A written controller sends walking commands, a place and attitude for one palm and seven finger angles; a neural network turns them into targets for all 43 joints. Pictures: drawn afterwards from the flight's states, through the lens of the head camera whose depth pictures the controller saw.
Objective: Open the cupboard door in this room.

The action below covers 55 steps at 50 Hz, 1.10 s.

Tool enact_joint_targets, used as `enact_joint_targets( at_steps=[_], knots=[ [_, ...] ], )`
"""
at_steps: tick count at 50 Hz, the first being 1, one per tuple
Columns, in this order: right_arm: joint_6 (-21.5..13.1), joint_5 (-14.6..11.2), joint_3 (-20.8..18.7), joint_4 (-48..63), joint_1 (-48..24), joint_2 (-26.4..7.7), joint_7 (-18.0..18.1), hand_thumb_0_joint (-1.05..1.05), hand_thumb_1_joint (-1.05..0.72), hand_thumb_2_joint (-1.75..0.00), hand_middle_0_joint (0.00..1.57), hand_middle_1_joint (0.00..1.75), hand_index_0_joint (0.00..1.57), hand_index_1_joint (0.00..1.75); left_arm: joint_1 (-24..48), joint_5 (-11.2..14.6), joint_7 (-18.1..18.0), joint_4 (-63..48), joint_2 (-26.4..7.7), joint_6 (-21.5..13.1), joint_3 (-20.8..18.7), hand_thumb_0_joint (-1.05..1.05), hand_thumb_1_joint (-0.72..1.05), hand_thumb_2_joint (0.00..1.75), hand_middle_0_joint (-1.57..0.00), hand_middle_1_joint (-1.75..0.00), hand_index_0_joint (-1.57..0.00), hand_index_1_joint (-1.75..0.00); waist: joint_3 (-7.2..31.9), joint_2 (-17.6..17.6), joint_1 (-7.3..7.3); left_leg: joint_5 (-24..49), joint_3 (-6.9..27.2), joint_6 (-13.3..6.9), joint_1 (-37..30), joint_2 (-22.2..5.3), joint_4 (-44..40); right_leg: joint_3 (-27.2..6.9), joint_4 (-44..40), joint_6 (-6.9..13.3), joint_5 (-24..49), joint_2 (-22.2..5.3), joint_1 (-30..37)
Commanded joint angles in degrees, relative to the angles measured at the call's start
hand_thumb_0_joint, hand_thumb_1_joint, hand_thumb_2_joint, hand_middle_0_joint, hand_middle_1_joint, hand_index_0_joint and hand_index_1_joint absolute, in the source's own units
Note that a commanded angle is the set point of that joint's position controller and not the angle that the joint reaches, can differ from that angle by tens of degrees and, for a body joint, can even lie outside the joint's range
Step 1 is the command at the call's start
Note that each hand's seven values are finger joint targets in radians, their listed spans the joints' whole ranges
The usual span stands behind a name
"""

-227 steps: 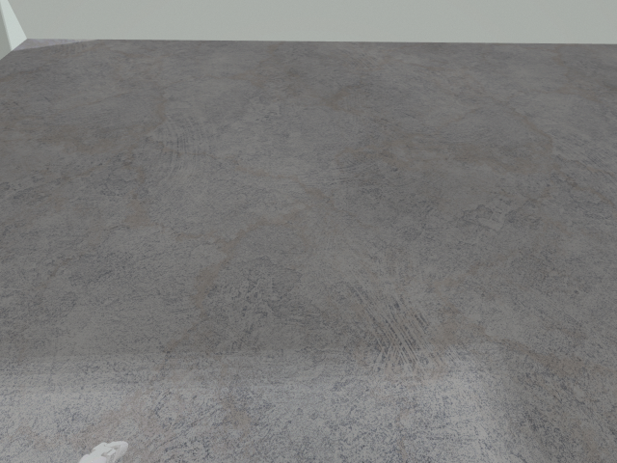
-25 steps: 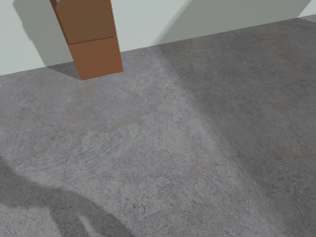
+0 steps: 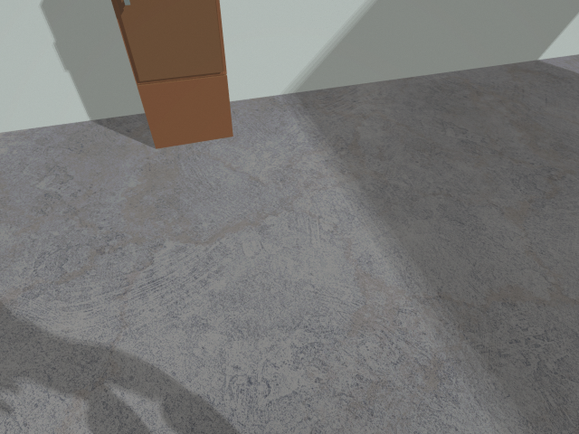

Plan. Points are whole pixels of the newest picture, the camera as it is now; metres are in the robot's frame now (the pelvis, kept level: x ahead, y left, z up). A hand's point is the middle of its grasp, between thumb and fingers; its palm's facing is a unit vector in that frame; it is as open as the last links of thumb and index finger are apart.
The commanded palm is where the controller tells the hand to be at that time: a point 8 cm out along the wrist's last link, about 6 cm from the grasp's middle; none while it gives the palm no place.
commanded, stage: stand and wait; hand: left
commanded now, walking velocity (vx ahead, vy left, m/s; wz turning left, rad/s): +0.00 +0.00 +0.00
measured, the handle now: out of the picture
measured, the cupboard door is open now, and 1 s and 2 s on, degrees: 0 0 0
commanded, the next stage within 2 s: turn or walk to find it in 0.38 s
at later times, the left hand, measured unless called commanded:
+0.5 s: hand out of the picture -0.01 +0.14 -0.18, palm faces +0.03 -0.98 -0.18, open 7.3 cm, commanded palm none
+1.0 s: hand out of the picture +0.01 +0.16 -0.18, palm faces +0.12 -0.97 -0.21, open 7.3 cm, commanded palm none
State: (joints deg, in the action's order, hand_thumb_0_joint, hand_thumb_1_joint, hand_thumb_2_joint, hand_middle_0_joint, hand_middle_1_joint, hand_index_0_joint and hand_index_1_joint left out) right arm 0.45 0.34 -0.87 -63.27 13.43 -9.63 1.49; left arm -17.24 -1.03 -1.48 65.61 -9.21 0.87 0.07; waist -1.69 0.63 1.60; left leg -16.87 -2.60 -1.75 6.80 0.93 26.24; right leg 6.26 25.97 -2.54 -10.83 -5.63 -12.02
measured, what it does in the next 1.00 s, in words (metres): stands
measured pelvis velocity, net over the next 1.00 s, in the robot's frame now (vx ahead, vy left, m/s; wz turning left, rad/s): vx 0.00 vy -0.03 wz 0.07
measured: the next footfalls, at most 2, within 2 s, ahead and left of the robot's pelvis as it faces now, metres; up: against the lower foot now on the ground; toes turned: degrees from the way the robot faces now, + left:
none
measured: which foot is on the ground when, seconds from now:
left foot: down 0.00-1.00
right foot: down 0.00-1.00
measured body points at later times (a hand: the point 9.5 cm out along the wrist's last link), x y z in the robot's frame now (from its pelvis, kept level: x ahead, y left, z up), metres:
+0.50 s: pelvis +0.00 -0.02 +0.00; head +0.00 -0.02 +0.45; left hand -0.01 +0.20 -0.16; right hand -0.04 -0.22 -0.16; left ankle -0.03 +0.10 -0.74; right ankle +0.03 -0.15 -0.74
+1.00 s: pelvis +0.00 -0.03 -0.01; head +0.01 -0.03 +0.44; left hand +0.00 +0.21 -0.16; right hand +0.04 -0.26 -0.16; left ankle -0.03 +0.10 -0.74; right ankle +0.03 -0.15 -0.74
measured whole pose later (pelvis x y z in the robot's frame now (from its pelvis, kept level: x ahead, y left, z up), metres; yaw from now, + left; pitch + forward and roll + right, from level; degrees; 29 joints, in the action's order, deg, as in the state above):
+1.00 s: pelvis +0.00 -0.03 -0.01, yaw +4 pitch +0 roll +0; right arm 0.9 0.8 -1.9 -60.6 14.4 -9.8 1.3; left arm -14.1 -1.2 -1.7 61.7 -9.3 0.2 -1.6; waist -1.6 -0.6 0.9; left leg -18.6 1.8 0.5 13.0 0.0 32.1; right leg 10.4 31.5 -0.2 -14.4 -5.4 -16.2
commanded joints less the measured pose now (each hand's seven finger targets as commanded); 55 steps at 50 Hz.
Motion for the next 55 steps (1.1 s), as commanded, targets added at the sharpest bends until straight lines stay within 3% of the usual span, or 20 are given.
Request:
enact_joint_targets(
  at_steps=[1, 5, 17, 23, 29, 32, 35, 38, 40, 42, 44, 47, 49, 51, 55],
  knots=[
    [-1.1, 0.1, -0.8, 1.2, 3.4, -5.4, 0.4, 0.0, -0.9, -0.9, 0.2, 0.3, 0.2, 0.3, -2.2, 0.2, -0.4, -1.2, -4.8, -0.8, -0.8, 0.0, 0.9, 0.9, -0.2, -0.3, -0.2, -0.3, -2.4, -0.4, -0.71, 7.6, 6.0, -0.1, 6.5, -7.7, -8.5, -3.7, -3.6, 1.3, 3.1, -2.4, 2.3],
    [-1.3, 0.2, -0.5, 0.3, 4.8, -4.7, 0.5, 0.0, -0.9, -0.9, 0.2, 0.3, 0.2, 0.3, -2.1, 0.3, -0.5, -0.9, -4.3, -0.9, -0.7, 0.0, 0.9, 0.9, -0.2, -0.3, -0.2, -0.3, -3.6, -1.4, -0.75, 7.4, 5.6, 0.0, 7.0, -7.6, -9.2, -3.9, -4.1, 1.6, 3.1, -2.3, 2.4],
    [-1.5, 0.2, -0.3, -1.9, 8.7, -2.5, 0.6, 0.0, -0.9, -0.9, 0.2, 0.3, 0.2, 0.3, -2.5, 0.5, -0.7, -0.6, -3.5, -1.2, -0.8, 0.0, 0.9, 0.9, -0.2, -0.3, -0.2, -0.3, -4.4, 0.1, -0.76, 5.5, 4.2, 0.4, 7.0, -7.1, -9.5, -4.8, -5.1, 2.2, 2.1, -2.0, 2.4],
    [-0.9, 0.2, -0.7, -1.3, 8.9, -2.7, 0.4, 0.0, -0.9, -0.9, 0.2, 0.3, 0.2, 0.3, -2.1, 0.5, -0.9, -1.6, -4.2, -0.9, -1.6, 0.0, 0.9, 0.9, -0.2, -0.3, -0.2, -0.3, -4.4, -0.8, -0.68, 6.3, 4.5, 0.3, 9.8, -7.0, -7.1, -3.7, -3.0, 2.3, 0.6, -2.5, 2.4],
    [0.5, 0.6, -1.6, 1.1, 8.0, -2.6, -0.2, 0.0, -0.9, -0.9, 0.2, 0.3, 0.2, 0.3, -1.0, 0.1, -1.1, -4.1, -6.3, -0.3, -3.4, 0.0, 0.9, 0.9, -0.2, -0.3, -0.2, -0.3, -4.3, 2.6, -0.77, 2.0, 3.7, 0.4, 14.5, -4.8, -0.3, -5.4, -4.2, 3.5, -9.4, -6.2, -1.0],
    [0.4, 0.6, -1.6, 1.3, 9.1, -1.7, -0.2, 0.0, -0.9, -0.9, 0.2, 0.3, 0.2, 0.3, -0.6, 0.1, -1.0, -4.5, -6.5, -0.5, -3.3, 0.0, 0.9, 0.9, -0.2, -0.3, -0.2, -0.3, -0.6, 4.6, -1.45, 3.3, 2.6, 0.8, 10.3, -3.8, 3.3, -6.9, -6.1, 5.0, -10.3, -8.1, -2.8],
    [0.1, 0.7, -1.6, 1.3, 9.3, -2.3, -0.3, 0.0, -0.9, -0.9, 0.2, 0.3, 0.2, 0.3, 1.6, 0.2, -0.9, -5.4, -6.0, -0.4, -3.3, 0.0, 0.9, 0.9, -0.2, -0.3, -0.2, -0.3, -0.6, -0.1, -2.1, 4.9, 5.8, 0.3, 9.9, -5.6, 0.2, -3.6, -2.8, 3.7, -9.5, -5.5, -4.0],
    [-0.3, 0.6, -2.2, 3.1, 6.4, -5.7, -0.1, 0.0, -0.9, -0.9, 0.2, 0.3, 0.2, 0.3, 1.9, 0.2, -0.8, -6.4, -4.9, -0.2, -3.3, 0.0, 0.9, 0.9, -0.2, -0.3, -0.2, -0.3, -1.9, -8.1, -1.03, 10.1, 13.8, -1.9, 14.8, -10.2, -6.3, 0.6, 5.6, 1.1, -3.5, -0.4, -0.9],
    [-0.5, 0.6, -2.4, 3.8, 4.8, -6.8, 0.3, 0.0, -0.9, -0.9, 0.2, 0.3, 0.2, 0.3, 0.9, 0.0, -0.8, -6.3, -3.9, -0.2, -3.1, 0.0, 0.9, 0.9, -0.2, -0.3, -0.2, -0.3, -1.9, -10.0, -0.47, 14.7, 15.9, -3.5, 14.0, -11.5, -7.1, 0.5, 7.5, 0.7, -3.0, 0.6, -0.8],
    [-0.7, 0.6, -2.3, 4.1, 4.6, -6.6, 0.5, 0.0, -0.9, -0.9, 0.2, 0.3, 0.2, 0.3, -0.1, 0.0, -0.8, -5.9, -3.8, -0.4, -2.9, 0.0, 0.9, 0.9, -0.2, -0.3, -0.2, -0.3, -0.7, -8.6, -0.21, 16.5, 14.6, -3.3, 13.3, -10.7, -5.6, -0.4, 5.5, 0.9, -1.5, 0.1, 0.9],
    [-0.7, 0.6, -2.1, 4.4, 4.3, -5.6, 0.5, 0.0, -0.9, -0.9, 0.2, 0.3, 0.2, 0.3, -1.1, -0.1, -0.7, -5.3, -4.6, -0.7, -3.0, 0.0, 0.9, 0.9, -0.2, -0.3, -0.2, -0.3, -0.5, -5.6, -0.02, 13.4, 11.4, -1.7, 14.8, -8.4, -3.3, -1.8, 2.7, 1.6, 1.6, -1.8, 3.8],
    [-0.2, 0.5, -1.6, 4.4, 5.2, -3.4, 0.1, 0.0, -0.9, -0.9, 0.2, 0.3, 0.2, 0.3, -0.9, -0.1, -0.6, -5.1, -7.1, -1.1, -3.2, 0.0, 0.9, 0.9, -0.2, -0.3, -0.2, -0.3, -0.5, 4.8, -0.77, 4.3, 4.4, 1.0, 14.0, -3.6, 2.6, -6.8, -4.2, 4.8, -1.9, -8.5, 2.1],
    [0.2, 0.7, -1.6, 4.0, 6.4, -2.8, 0.0, 0.0, -0.9, -0.9, 0.2, 0.3, 0.2, 0.3, 0.7, -0.1, -0.5, -5.5, -7.8, -1.1, -3.2, 0.0, 0.9, 0.9, -0.2, -0.3, -0.2, -0.3, -0.2, 7.7, -1.67, 2.8, 2.7, 1.3, 9.7, -3.4, 4.9, -8.0, -8.0, 6.3, -7.0, -10.7, -2.0],
    [0.0, 0.8, -1.3, 3.2, 7.0, -3.1, -0.2, 0.0, -0.9, -0.9, 0.2, 0.3, 0.2, 0.3, 2.4, 0.0, -0.4, -5.7, -7.8, -1.2, -3.0, 0.0, 0.9, 0.9, -0.2, -0.3, -0.2, -0.3, 0.0, 6.4, -2.12, 5.7, 3.5, 1.3, 7.6, -4.2, 2.8, -6.0, -7.5, 5.4, -7.6, -9.0, -2.7],
    [-1.1, 0.6, -0.8, 2.5, 5.1, -5.0, -0.1, 0.0, -0.9, -0.9, 0.2, 0.3, 0.2, 0.3, 2.2, 0.4, -0.3, -4.9, -6.3, -1.1, -2.4, 0.0, 0.9, 0.9, -0.2, -0.3, -0.2, -0.3, -0.7, -3.0, -1.01, 13.5, 8.4, 0.5, 9.8, -7.1, -4.2, -1.4, -1.7, 2.4, 0.5, -3.1, 2.1]
  ],
)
